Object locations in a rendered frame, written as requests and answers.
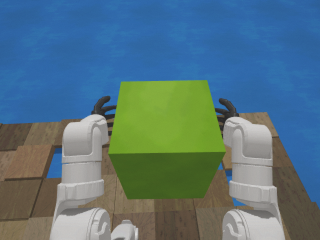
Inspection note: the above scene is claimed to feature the robot left hand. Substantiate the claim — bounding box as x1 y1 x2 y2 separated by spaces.
91 95 117 136

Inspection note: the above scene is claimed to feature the robot right hand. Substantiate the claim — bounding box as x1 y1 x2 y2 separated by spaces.
214 98 239 139

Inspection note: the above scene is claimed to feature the carton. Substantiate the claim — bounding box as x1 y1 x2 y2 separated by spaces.
108 80 226 200

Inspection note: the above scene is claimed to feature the robot left thigh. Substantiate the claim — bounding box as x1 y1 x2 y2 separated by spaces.
111 223 139 240

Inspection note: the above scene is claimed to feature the right robot upper arm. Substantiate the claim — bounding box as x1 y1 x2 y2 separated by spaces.
222 208 285 240

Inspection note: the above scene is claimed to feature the right robot forearm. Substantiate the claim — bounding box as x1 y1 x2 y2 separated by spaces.
223 116 285 240

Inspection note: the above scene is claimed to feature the left robot upper arm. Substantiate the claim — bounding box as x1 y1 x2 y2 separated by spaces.
50 207 111 240

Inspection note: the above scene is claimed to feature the left robot forearm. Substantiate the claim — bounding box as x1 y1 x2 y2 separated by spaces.
49 114 109 240

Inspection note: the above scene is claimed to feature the robot left shin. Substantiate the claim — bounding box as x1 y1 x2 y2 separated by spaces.
121 220 133 225

